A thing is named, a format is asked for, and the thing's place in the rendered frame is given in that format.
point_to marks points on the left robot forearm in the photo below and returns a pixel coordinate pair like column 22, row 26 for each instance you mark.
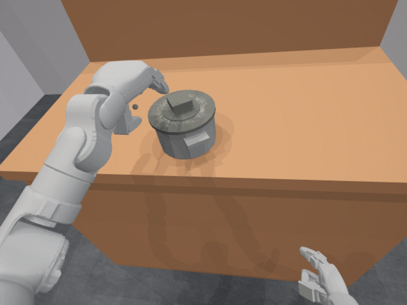
column 81, row 149

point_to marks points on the robot right hand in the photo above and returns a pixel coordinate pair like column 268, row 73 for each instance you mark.
column 317, row 288

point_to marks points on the left robot upper arm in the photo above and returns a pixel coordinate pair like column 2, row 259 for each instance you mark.
column 31, row 259

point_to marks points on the table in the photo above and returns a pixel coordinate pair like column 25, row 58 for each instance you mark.
column 310, row 148

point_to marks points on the robot left hand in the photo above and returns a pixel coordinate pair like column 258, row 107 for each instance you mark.
column 130, row 78

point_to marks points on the lid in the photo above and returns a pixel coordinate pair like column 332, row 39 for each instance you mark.
column 163, row 120

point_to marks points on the pot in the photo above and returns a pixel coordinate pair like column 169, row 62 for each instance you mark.
column 190, row 145

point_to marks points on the right robot forearm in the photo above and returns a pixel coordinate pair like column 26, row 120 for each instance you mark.
column 340, row 298

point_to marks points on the knob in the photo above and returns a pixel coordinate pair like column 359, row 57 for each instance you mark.
column 179, row 101

